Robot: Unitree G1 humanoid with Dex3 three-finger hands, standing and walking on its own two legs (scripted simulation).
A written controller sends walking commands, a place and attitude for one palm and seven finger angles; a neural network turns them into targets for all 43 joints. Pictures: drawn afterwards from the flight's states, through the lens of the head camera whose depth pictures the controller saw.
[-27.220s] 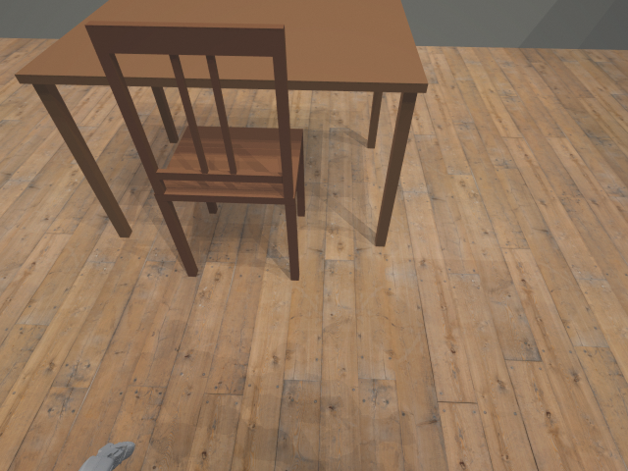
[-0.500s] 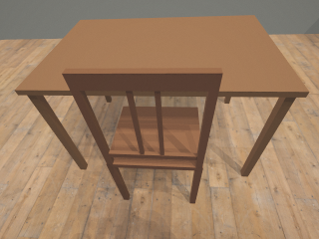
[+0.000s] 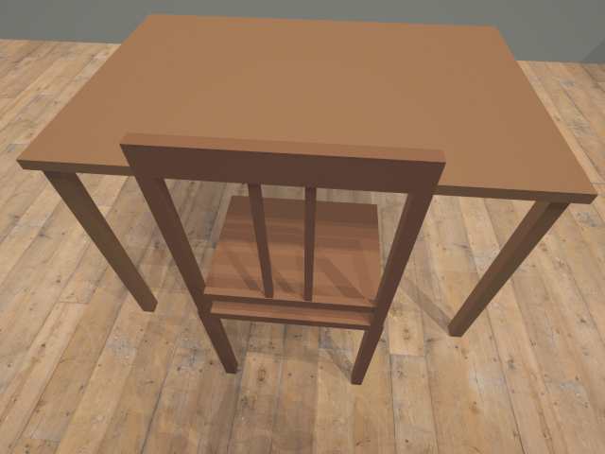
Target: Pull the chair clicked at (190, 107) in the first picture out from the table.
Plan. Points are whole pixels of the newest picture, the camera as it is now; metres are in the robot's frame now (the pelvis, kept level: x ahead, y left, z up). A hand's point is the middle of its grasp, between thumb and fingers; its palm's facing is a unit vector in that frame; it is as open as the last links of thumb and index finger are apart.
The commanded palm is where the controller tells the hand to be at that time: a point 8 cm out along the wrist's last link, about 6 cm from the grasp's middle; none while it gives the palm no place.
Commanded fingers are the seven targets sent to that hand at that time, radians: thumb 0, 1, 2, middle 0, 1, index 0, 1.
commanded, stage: look again from close up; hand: left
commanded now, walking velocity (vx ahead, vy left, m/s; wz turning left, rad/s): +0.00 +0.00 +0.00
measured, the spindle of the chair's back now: (263, 248) +0.47 +0.10 -0.07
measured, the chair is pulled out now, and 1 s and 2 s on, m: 0.00 0.00 0.00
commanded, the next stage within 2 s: raise the hand toward the chair's back in 0.18 s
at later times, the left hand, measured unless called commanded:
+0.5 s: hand (176, 407) +0.18 +0.18 -0.04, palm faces +0.18 -0.97 -0.14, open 7.7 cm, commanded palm +0.09 +0.22 -0.07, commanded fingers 0.00 0.62 0.78 -0.17 -0.26 -0.17 -0.26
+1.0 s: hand (180, 439) +0.15 +0.17 -0.06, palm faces -0.10 -0.99 -0.05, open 11.8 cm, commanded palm +0.11 +0.23 -0.05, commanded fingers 0.00 0.04 0.53 -0.11 -0.16 -0.11 -0.16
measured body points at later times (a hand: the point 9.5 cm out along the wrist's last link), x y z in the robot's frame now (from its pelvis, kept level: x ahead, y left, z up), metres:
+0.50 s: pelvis -0.04 -0.02 -0.01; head +0.01 -0.02 +0.44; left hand +0.17 +0.23 -0.03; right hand +0.08 -0.28 -0.13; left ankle -0.04 +0.10 -0.74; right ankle -0.03 -0.11 -0.74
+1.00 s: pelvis -0.07 -0.02 -0.11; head +0.03 -0.01 +0.33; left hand +0.15 +0.23 -0.05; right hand +0.15 -0.21 -0.20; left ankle -0.05 +0.10 -0.74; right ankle -0.03 -0.11 -0.74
